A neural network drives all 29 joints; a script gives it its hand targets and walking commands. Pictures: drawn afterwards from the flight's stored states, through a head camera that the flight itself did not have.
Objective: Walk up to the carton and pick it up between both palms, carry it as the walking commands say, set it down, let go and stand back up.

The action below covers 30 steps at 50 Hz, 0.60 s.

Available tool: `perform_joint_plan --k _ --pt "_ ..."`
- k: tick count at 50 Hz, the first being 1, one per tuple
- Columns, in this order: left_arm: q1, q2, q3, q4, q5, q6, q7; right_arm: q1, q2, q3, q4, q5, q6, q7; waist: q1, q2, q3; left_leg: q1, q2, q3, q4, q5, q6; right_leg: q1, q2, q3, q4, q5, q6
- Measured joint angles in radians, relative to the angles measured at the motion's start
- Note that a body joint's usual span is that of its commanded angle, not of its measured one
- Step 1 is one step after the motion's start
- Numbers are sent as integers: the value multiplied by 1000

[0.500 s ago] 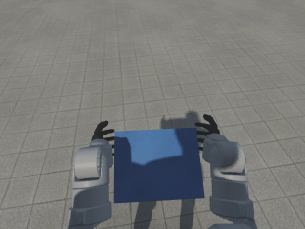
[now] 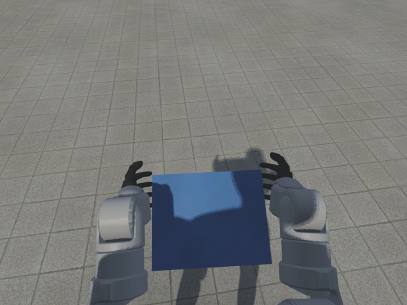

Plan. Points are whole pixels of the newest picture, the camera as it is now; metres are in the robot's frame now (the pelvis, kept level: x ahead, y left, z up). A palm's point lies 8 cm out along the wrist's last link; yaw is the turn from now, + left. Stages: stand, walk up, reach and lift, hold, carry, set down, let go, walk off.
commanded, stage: carry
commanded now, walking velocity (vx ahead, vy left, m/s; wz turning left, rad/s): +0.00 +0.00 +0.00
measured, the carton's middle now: (207, 217) +0.30 +0.00 -0.02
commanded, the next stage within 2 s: hold in 0.32 s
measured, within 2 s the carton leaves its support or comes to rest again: neither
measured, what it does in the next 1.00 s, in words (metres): stands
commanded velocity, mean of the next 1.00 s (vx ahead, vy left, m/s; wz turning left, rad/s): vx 0.00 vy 0.00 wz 0.00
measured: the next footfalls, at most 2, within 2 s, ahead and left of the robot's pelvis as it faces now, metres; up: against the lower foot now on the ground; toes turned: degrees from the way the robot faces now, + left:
none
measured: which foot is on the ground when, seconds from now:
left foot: down 0.00-1.00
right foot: down 0.00-1.00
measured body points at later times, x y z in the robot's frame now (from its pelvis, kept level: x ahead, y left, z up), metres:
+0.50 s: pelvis +0.01 +0.01 +0.01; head -0.02 +0.01 +0.46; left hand +0.32 +0.15 +0.04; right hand +0.31 -0.15 +0.04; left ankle +0.05 +0.14 -0.73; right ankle +0.06 -0.12 -0.73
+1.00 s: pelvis +0.04 +0.01 +0.01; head +0.01 +0.01 +0.46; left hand +0.34 +0.17 +0.02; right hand +0.35 -0.12 +0.03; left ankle +0.05 +0.14 -0.73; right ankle +0.07 -0.11 -0.73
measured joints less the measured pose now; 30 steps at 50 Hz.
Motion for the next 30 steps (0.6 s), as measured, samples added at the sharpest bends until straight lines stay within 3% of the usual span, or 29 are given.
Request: perform_joint_plan --k 16,18,20,23,26,30 --pt "6 2 0 19 9 -25 -15 7 -2 4 18 -10 -22 13 -1 -1 -3 3 -5 1 6 -11 6 4 -6 1 4 -8 7" --pt "-38 -11 79 258 110 -175 -138 -29 9 -77 247 -109 -172 134 21 -3 9 59 -22 -19 -33 -4 18 52 10 26 -34 9 3" --pt "-11 -3 97 386 172 -326 -190 -14 6 -76 390 -172 -313 187 28 -2 17 107 -42 -56 -68 15 25 93 24 55 -70 26 8" --pt "41 11 80 389 179 -416 -228 49 -15 -27 385 -170 -396 207 27 2 37 166 -40 -48 -93 5 12 143 35 79 -98 34 5" --pt "33 9 96 395 196 -445 -243 65 -19 -18 371 -162 -422 221 34 6 42 221 -37 -35 -114 3 10 193 39 92 -120 38 5" --pt "-20 -5 165 456 238 -465 -262 17 -6 -58 440 -205 -444 251 40 12 36 283 -57 -65 -129 -2 15 253 51 117 -129 30 4"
